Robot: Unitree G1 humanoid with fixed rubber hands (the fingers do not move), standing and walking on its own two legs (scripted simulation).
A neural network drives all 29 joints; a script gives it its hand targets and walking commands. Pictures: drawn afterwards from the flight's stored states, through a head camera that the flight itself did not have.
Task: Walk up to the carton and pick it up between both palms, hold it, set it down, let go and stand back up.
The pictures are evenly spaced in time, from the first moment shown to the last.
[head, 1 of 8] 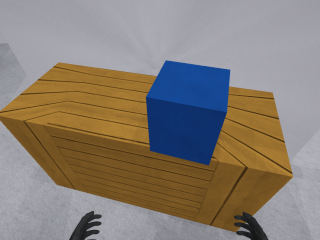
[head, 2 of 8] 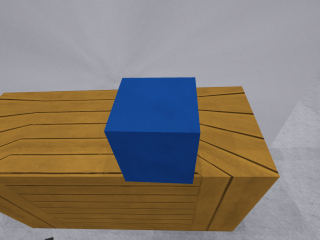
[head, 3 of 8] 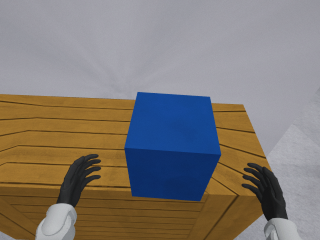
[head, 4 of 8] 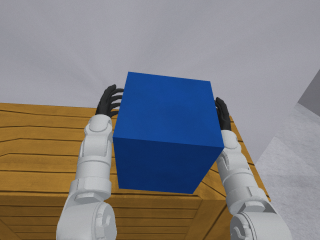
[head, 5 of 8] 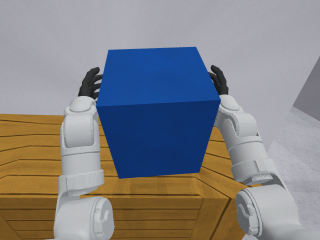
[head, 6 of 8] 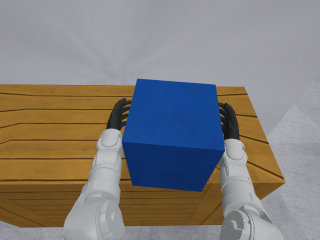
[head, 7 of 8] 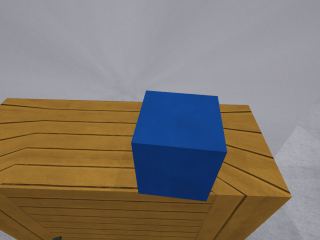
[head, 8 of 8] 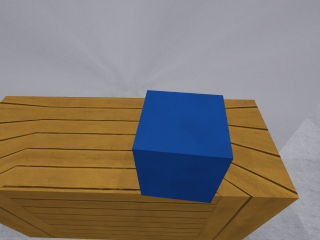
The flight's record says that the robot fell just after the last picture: no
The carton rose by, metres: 0.20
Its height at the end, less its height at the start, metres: +0.00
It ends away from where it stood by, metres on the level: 0.01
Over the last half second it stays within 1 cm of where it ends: yes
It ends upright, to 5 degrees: yes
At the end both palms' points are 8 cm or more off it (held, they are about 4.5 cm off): yes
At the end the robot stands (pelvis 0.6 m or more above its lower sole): yes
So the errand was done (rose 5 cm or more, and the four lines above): yes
